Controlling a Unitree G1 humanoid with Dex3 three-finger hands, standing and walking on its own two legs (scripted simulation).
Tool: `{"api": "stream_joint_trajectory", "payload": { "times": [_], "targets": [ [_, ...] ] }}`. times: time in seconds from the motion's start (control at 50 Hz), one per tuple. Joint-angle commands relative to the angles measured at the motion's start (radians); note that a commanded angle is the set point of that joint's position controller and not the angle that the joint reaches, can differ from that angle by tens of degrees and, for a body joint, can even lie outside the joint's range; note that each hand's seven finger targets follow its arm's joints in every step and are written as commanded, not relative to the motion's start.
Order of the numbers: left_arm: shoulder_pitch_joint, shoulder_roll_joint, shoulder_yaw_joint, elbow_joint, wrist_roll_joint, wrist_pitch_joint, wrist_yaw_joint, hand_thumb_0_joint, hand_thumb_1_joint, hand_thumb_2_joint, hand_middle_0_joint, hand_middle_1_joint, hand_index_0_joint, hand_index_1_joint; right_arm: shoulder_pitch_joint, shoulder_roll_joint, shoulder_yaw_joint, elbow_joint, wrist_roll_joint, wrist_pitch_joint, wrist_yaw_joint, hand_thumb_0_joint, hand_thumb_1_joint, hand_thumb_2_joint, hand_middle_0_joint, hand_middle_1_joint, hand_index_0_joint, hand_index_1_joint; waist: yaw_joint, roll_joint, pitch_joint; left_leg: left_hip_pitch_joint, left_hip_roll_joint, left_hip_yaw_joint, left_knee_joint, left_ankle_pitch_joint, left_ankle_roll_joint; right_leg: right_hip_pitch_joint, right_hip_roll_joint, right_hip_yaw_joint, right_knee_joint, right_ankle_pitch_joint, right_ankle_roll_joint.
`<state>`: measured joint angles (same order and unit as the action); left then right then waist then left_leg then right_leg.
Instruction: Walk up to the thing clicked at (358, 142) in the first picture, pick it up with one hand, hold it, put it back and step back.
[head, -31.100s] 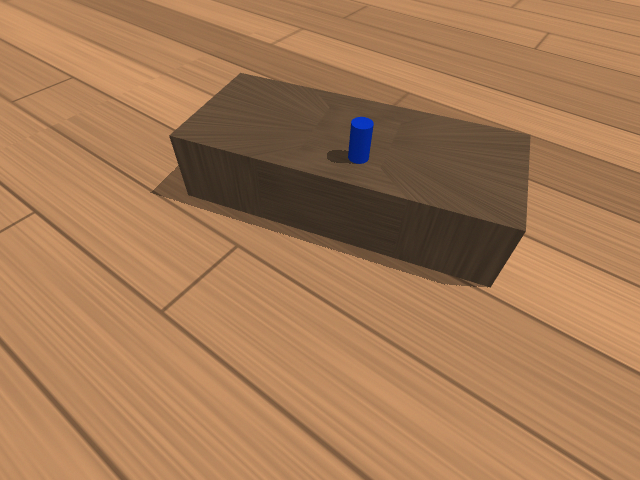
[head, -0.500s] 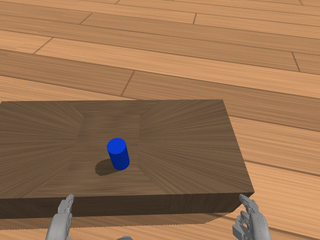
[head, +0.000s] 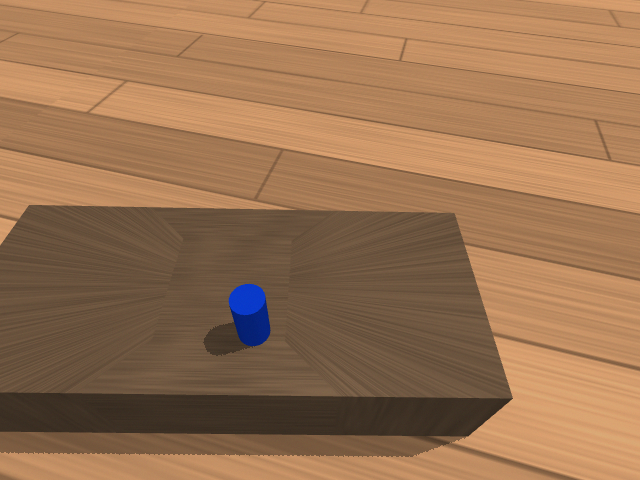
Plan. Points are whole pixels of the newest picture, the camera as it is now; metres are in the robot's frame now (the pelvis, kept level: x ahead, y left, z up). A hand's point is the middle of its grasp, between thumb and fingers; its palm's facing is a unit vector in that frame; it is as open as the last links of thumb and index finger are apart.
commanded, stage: stand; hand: left
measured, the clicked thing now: (250, 316) +0.52 +0.17 -0.35
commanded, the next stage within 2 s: step back in 1.90 s
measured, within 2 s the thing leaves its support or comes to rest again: neither
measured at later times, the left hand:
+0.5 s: hand out of the picture +0.04 +0.25 -0.13, palm faces +0.00 -0.94 -0.35, open 7.4 cm
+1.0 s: hand out of the picture +0.08 +0.24 -0.13, palm faces -0.01 -0.94 -0.34, open 7.4 cm
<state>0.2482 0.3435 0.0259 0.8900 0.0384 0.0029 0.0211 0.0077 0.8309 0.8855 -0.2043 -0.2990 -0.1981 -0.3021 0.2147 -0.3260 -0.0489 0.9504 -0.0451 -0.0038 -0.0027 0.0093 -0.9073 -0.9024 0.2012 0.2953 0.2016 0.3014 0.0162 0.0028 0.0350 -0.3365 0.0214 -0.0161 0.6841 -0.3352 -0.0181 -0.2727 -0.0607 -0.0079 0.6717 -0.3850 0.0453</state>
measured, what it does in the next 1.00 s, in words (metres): stands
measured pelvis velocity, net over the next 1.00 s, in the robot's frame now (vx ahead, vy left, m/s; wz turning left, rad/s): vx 0.01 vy -0.01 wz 0.00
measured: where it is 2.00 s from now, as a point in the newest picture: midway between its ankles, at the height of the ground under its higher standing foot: outside the picture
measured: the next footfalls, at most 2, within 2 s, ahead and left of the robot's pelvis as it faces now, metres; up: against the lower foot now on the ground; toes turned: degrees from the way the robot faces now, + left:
none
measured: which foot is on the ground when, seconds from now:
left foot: down 0.00-1.00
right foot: down 0.00-1.00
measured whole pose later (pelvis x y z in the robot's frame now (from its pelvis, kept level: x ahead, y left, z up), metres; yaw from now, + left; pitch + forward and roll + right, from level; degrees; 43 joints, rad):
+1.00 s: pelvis +0.01 -0.01 +0.03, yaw +0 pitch -2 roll +0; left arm 0.10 0.33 0.01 1.15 0.02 -0.01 0.00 0.01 0.90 0.90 -0.21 -0.30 -0.20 -0.30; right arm 0.12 -0.34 -0.01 1.14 -0.02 0.00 0.00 0.01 -0.91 -0.90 0.20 0.30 0.20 0.30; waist 0.01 0.02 0.05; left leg -0.14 0.03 -0.02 0.34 -0.17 -0.04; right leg -0.07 -0.05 -0.03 0.34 -0.22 0.04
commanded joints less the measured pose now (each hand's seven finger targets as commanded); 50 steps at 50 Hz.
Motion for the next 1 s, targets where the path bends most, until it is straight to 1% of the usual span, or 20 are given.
{"api": "stream_joint_trajectory", "payload": {
  "times": [0.0,0.04,0.06,0.08,0.1,0.18,0.24,0.3,0.34,0.44,0.54,0.6,0.64,0.66,0.68,0.74,0.82,0.88,0.92,0.98],
  "targets": [
    [-0.055,0.17,0.042,-0.017,-0.013,-0.035,0.02,0.0,0.9,0.9,-0.2,-0.3,-0.2,-0.301,-0.034,-0.178,-0.032,-0.032,0.009,-0.03,-0.017,0.0,-0.9,-0.9,0.2,0.3,0.2,0.3,-0.011,0.027,-0.079,0.118,0.07,-0.096,-0.199,0.257,0.064,0.055,-0.041,0.052,-0.171,0.257,-0.078],
    [-0.049,0.166,0.035,0.023,-0.014,-0.029,0.019,0.0,0.9,0.9,-0.2,-0.3,-0.2,-0.301,-0.056,-0.186,-0.027,-0.01,0.012,-0.027,-0.018,0.0,-0.9,-0.9,0.2,0.3,0.2,0.3,-0.001,0.039,-0.049,0.109,0.078,-0.108,-0.243,0.231,0.061,0.083,-0.039,0.044,-0.209,0.232,-0.07],
    [-0.051,0.174,0.034,0.04,-0.012,-0.029,0.018,0.0,0.9,0.9,-0.2,-0.3,-0.2,-0.301,-0.067,-0.179,-0.025,-0.003,0.014,-0.025,-0.019,0.0,-0.9,-0.9,0.2,0.3,0.2,0.3,0.0,0.006,-0.038,0.122,0.071,-0.098,-0.245,0.224,0.056,0.082,-0.047,0.05,-0.237,0.228,-0.072],
    [-0.066,0.182,0.034,0.053,-0.013,-0.031,0.016,0.0,0.9,0.9,-0.2,-0.3,-0.2,-0.301,-0.055,-0.184,-0.023,0.01,0.015,-0.026,-0.02,0.0,-0.9,-0.9,0.2,0.3,0.2,0.3,-0.009,-0.002,-0.045,0.143,0.071,-0.09,-0.249,0.273,0.052,0.098,-0.054,0.056,-0.243,0.26,-0.072],
    [-0.072,0.181,0.032,0.065,-0.014,-0.029,0.016,0.0,0.9,0.9,-0.2,-0.3,-0.2,-0.301,-0.046,-0.187,-0.022,0.023,0.016,-0.025,-0.021,0.0,-0.9,-0.9,0.2,0.3,0.2,0.3,-0.011,0.017,-0.052,0.154,0.076,-0.09,-0.265,0.28,0.051,0.109,-0.05,0.049,-0.245,0.258,-0.067],
    [-0.086,0.181,0.025,0.114,-0.015,-0.026,0.012,0.0,0.9,0.9,-0.2,-0.3,-0.2,-0.301,-0.073,-0.188,-0.018,0.057,0.021,-0.02,-0.018,0.0,-0.9,-0.9,0.2,0.3,0.2,0.3,-0.008,0.015,-0.009,0.153,0.076,-0.095,-0.327,0.164,0.042,0.114,-0.05,0.044,-0.308,0.179,-0.061],
    [-0.092,0.18,0.022,0.143,-0.014,-0.029,0.01,0.0,0.9,0.9,-0.2,-0.3,-0.2,-0.301,-0.082,-0.191,-0.016,0.076,0.022,-0.021,-0.017,0.0,-0.9,-0.9,0.2,0.3,0.2,0.3,-0.008,0.01,0.004,0.172,0.078,-0.093,-0.343,0.168,0.038,0.119,-0.058,0.05,-0.337,0.191,-0.06],
    [-0.103,0.186,0.021,0.162,-0.012,-0.031,0.008,0.0,0.9,0.9,-0.2,-0.3,-0.2,-0.301,-0.091,-0.19,-0.016,0.089,0.024,-0.016,-0.014,0.0,-0.9,-0.9,0.2,0.3,0.2,0.3,-0.011,-0.009,0.034,0.162,0.075,-0.093,-0.365,0.124,0.032,0.1,-0.054,0.051,-0.37,0.121,-0.055],
    [-0.113,0.19,0.023,0.17,-0.014,-0.029,0.005,0.0,0.9,0.9,-0.2,-0.3,-0.2,-0.301,-0.091,-0.189,-0.016,0.099,0.024,-0.016,-0.013,0.0,-0.9,-0.9,0.2,0.3,0.2,0.3,-0.011,0.017,0.027,0.165,0.076,-0.091,-0.378,0.109,0.031,0.106,-0.055,0.052,-0.371,0.127,-0.055],
    [-0.123,0.186,0.022,0.187,-0.015,-0.035,0.005,0.0,0.9,0.9,-0.2,-0.3,-0.2,-0.301,-0.102,-0.189,-0.013,0.11,0.024,-0.018,-0.012,0.0,-0.9,-0.9,0.2,0.3,0.2,0.3,-0.009,0.0,0.0,0.197,0.083,-0.083,-0.368,0.181,0.033,0.132,-0.068,0.058,-0.385,0.188,-0.054],
    [-0.135,0.194,0.023,0.199,-0.017,-0.034,0.003,0.0,0.9,0.9,-0.2,-0.3,-0.2,-0.301,-0.103,-0.19,-0.006,0.122,0.027,-0.017,-0.011,0.0,-0.9,-0.9,0.2,0.3,0.2,0.3,-0.011,0.004,0.004,0.194,0.082,-0.082,-0.382,0.181,0.027,0.137,-0.066,0.056,-0.394,0.178,-0.055],
    [-0.144,0.191,0.024,0.201,-0.016,-0.034,0.004,0.0,0.9,0.9,-0.2,-0.3,-0.2,-0.301,-0.117,-0.198,-0.006,0.121,0.026,-0.018,-0.012,0.0,-0.9,-0.9,0.2,0.3,0.2,0.3,-0.008,-0.009,-0.006,0.2,0.09,-0.081,-0.375,0.233,0.03,0.154,-0.07,0.054,-0.39,0.228,-0.053],
    [-0.155,0.195,0.025,0.201,-0.02,-0.035,0.003,0.0,0.9,0.9,-0.2,-0.3,-0.2,-0.301,-0.098,-0.197,-0.003,0.127,0.025,-0.018,-0.013,0.0,-0.9,-0.9,0.2,0.3,0.2,0.3,-0.017,-0.005,-0.03,0.203,0.088,-0.074,-0.377,0.259,0.027,0.17,-0.071,0.055,-0.388,0.261,-0.052],
    [-0.147,0.194,0.023,0.206,-0.02,-0.034,0.004,0.0,0.9,0.9,-0.2,-0.3,-0.2,-0.301,-0.105,-0.2,-0.003,0.131,0.028,-0.017,-0.012,0.0,-0.9,-0.9,0.2,0.3,0.2,0.3,-0.012,-0.006,-0.014,0.199,0.087,-0.077,-0.381,0.241,0.026,0.165,-0.068,0.051,-0.397,0.233,-0.051],
    [-0.152,0.194,0.025,0.206,-0.021,-0.035,0.004,0.0,0.9,0.9,-0.2,-0.3,-0.2,-0.301,-0.109,-0.203,-0.003,0.129,0.025,-0.019,-0.013,0.0,-0.9,-0.9,0.2,0.3,0.2,0.3,-0.011,0.007,-0.04,0.218,0.093,-0.072,-0.368,0.284,0.031,0.184,-0.075,0.058,-0.386,0.285,-0.054],
    [-0.15,0.191,0.023,0.21,-0.021,-0.034,0.002,0.0,0.9,0.9,-0.2,-0.3,-0.2,-0.301,-0.113,-0.209,0.001,0.134,0.029,-0.02,-0.015,0.0,-0.9,-0.9,0.2,0.3,0.2,0.3,-0.011,0.005,-0.039,0.224,0.095,-0.072,-0.373,0.322,0.029,0.187,-0.072,0.049,-0.388,0.319,-0.049],
    [-0.161,0.196,0.025,0.209,-0.022,-0.033,0.001,0.0,0.9,0.9,-0.2,-0.3,-0.2,-0.301,-0.112,-0.215,0.002,0.138,0.029,-0.019,-0.016,0.0,-0.9,-0.9,0.2,0.3,0.2,0.3,-0.014,-0.003,-0.046,0.239,0.097,-0.067,-0.373,0.313,0.028,0.178,-0.074,0.053,-0.391,0.318,-0.049],
    [-0.167,0.198,0.027,0.209,-0.023,-0.032,0.003,0.0,0.9,0.9,-0.2,-0.3,-0.2,-0.301,-0.111,-0.213,0.001,0.141,0.028,-0.019,-0.016,0.0,-0.9,-0.9,0.2,0.3,0.2,0.3,-0.012,-0.001,-0.057,0.226,0.101,-0.065,-0.375,0.355,0.025,0.202,-0.073,0.046,-0.38,0.341,-0.05],
    [-0.164,0.195,0.025,0.213,-0.024,-0.031,0.001,0.0,0.9,0.9,-0.2,-0.3,-0.2,-0.301,-0.116,-0.209,0.004,0.143,0.029,-0.019,-0.016,0.0,-0.9,-0.9,0.2,0.3,0.2,0.3,-0.012,0.002,-0.045,0.214,0.1,-0.067,-0.383,0.326,0.026,0.205,-0.074,0.047,-0.388,0.317,-0.05],
    [-0.169,0.198,0.027,0.21,-0.024,-0.033,0.0,0.0,0.9,0.9,-0.2,-0.3,-0.2,-0.301,-0.12,-0.211,0.004,0.14,0.028,-0.022,-0.015,0.0,-0.9,-0.9,0.2,0.3,0.2,0.3,-0.011,-0.006,-0.059,0.23,0.102,-0.063,-0.379,0.38,0.025,0.208,-0.074,0.041,-0.381,0.359,-0.05]
  ]
}}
